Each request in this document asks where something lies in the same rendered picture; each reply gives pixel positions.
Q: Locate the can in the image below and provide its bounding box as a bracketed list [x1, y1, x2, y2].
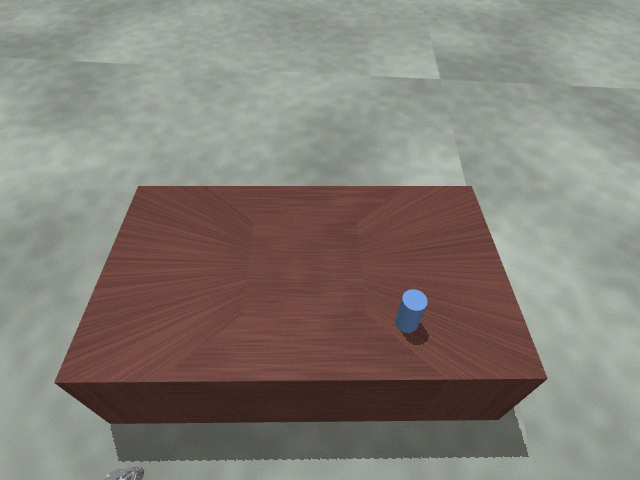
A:
[395, 289, 428, 333]

